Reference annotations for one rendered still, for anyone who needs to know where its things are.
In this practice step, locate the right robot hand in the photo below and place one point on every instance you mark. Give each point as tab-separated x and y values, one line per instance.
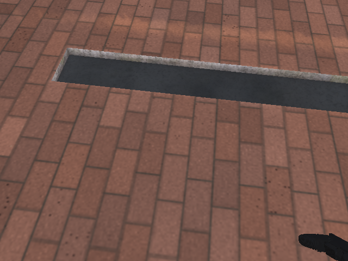
332	245

